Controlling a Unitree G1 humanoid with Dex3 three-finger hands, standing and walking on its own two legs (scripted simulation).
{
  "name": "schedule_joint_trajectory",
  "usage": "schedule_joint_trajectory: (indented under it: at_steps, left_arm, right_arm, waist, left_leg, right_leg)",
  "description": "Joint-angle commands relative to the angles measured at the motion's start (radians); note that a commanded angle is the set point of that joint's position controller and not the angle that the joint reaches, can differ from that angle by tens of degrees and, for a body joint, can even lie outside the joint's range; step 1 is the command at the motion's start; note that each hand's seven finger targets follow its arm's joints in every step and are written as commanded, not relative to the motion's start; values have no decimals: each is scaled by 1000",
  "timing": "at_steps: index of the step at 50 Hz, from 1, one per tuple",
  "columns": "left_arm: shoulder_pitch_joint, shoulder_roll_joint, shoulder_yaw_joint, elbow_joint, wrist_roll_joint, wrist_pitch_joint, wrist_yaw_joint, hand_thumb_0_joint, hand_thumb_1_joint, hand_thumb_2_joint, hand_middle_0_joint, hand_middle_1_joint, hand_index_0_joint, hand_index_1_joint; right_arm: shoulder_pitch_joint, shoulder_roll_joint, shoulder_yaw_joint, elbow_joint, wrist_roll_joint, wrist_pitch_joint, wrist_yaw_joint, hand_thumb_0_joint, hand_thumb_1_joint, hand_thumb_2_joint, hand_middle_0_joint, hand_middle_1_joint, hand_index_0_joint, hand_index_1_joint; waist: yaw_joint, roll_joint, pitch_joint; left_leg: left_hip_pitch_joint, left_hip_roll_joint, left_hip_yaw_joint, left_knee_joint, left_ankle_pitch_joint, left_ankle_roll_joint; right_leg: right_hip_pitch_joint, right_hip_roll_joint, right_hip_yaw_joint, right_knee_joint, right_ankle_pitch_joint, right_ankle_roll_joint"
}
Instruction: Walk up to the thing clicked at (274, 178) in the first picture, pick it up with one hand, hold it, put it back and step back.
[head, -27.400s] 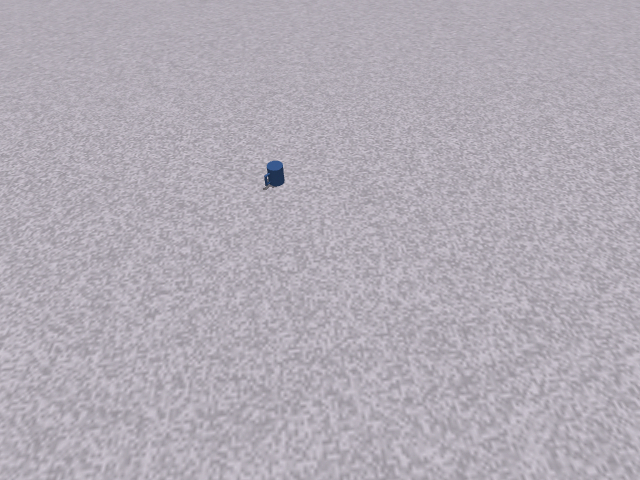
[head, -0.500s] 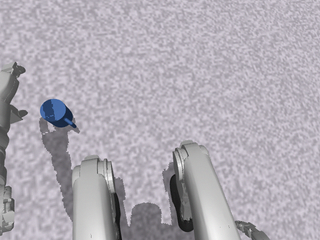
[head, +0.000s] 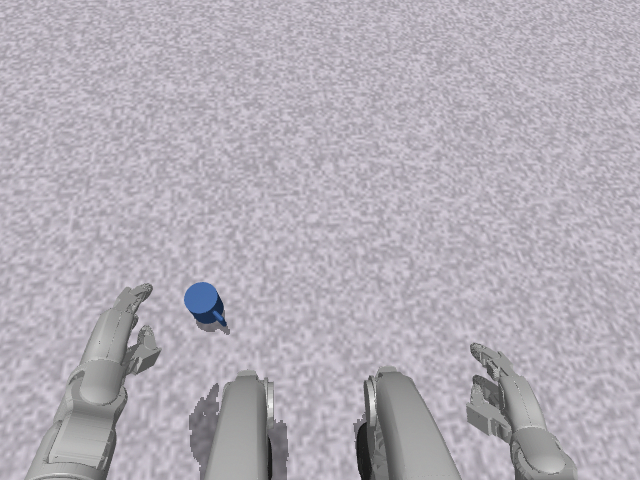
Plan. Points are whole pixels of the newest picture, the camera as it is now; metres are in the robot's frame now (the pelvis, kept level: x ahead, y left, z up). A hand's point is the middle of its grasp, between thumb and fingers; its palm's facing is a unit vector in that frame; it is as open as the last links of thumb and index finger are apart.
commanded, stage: home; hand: left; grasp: from above
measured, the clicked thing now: (209, 308) +0.48 +0.25 -0.53
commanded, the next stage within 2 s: none
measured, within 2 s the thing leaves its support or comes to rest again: neither
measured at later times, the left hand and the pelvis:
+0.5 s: hand (119, 393) +0.22 +0.18 +0.08, palm faces +0.10 -0.97 -0.20, open 7.4 cm; pelvis +0.06 +0.00 +0.13, yaw +2 degrees
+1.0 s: hand (119, 415) +0.21 +0.18 +0.09, palm faces +0.10 -0.97 -0.20, open 7.4 cm; pelvis +0.06 -0.01 +0.14, yaw +3 degrees
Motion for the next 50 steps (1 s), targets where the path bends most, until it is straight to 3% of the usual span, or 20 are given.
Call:
schedule_joint_trajectory:
  at_steps: [1,9,14,16,18,23,29,30,32,40,45,50]
  left_arm:
    - [-37,128,76,-275,-93,14,46,0,900,900,-200,-300,-200,-300]
    - [208,9,70,-374,-218,105,59,0,900,900,-200,-300,-200,-300]
    - [328,-28,76,-482,-266,146,53,0,900,900,-200,-300,-200,-300]
    - [394,-56,56,-511,-278,160,47,0,900,900,-200,-301,-200,-300]
    - [453,-53,64,-564,-283,169,43,0,900,900,-200,-300,-200,-300]
    - [530,-78,33,-602,-275,181,20,0,900,900,-200,-300,-200,-300]
    - [523,-75,34,-596,-262,183,-3,0,900,900,-200,-299,-200,-299]
    - [499,-74,27,-602,-262,177,-7,0,900,900,-200,-300,-200,-300]
    - [504,-67,40,-592,-258,174,-10,0,900,900,-200,-299,-200,-299]
    - [493,-62,40,-602,-253,165,-12,0,899,900,-200,-299,-200,-299]
    - [513,-60,41,-601,-251,165,-5,0,899,899,-200,-299,-200,-299]
    - [500,-64,33,-596,-251,166,-6,0,900,900,-200,-300,-200,-299]
  right_arm:
    - [62,-145,-49,-112,2,-66,-45,0,-900,-900,200,300,200,300]
    - [122,-113,-16,-118,-2,-120,-117,0,-901,-899,200,299,200,299]
    - [149,-102,-9,-144,-9,-151,-148,0,-901,-900,200,299,200,299]
    - [159,-94,-8,-154,-10,-161,-156,0,-901,-899,200,299,200,299]
    - [157,-94,-10,-169,-11,-173,-163,0,-900,-900,200,300,200,300]
    - [161,-97,-18,-181,-18,-194,-167,0,-901,-900,200,300,200,300]
    - [151,-107,-29,-176,-26,-222,-167,0,-900,-900,200,300,200,300]
    - [149,-110,-32,-176,-28,-227,-167,0,-900,-900,200,300,200,300]
    - [148,-110,-34,-172,-32,-234,-166,0,-900,-900,200,300,200,300]
    - [129,-113,-31,-166,-35,-249,-162,0,-900,-900,200,300,200,300]
    - [126,-112,-31,-160,-34,-251,-164,0,-900,-900,200,300,200,300]
    - [126,-117,-31,-158,-32,-251,-164,0,-900,-900,200,300,200,300]
  waist:
    - [-17,109,-370]
    - [-6,85,-273]
    - [11,85,-201]
    - [9,64,-171]
    - [22,61,-158]
    - [21,22,-86]
    - [17,4,-29]
    - [3,6,-38]
    - [16,9,-33]
    - [25,35,-41]
    - [33,27,-52]
    - [27,28,-42]
  left_leg:
    - [473,-8,-6,-380,105,25]
    - [664,-5,-1,-554,256,16]
    - [767,-10,21,-659,308,14]
    - [791,-13,25,-686,339,16]
    - [816,-17,36,-709,356,17]
    - [851,-18,35,-754,400,19]
    - [866,-25,54,-774,346,25]
    - [865,-26,51,-770,350,26]
    - [867,-28,56,-769,347,25]
    - [880,-31,54,-781,318,22]
    - [882,-29,53,-774,359,21]
    - [884,-24,50,-785,334,20]
  right_leg:
    - [336,21,7,-313,133,-57]
    - [571,26,0,-501,258,-55]
    - [697,33,-15,-615,303,-49]
    - [739,36,-20,-656,329,-48]
    - [779,38,-27,-683,342,-47]
    - [807,43,-44,-725,370,-45]
    - [804,38,-45,-756,319,-40]
    - [803,37,-43,-756,326,-38]
    - [807,34,-42,-755,325,-36]
    - [823,31,-36,-759,304,-36]
    - [833,32,-39,-751,336,-37]
    - [821,35,-39,-751,312,-40]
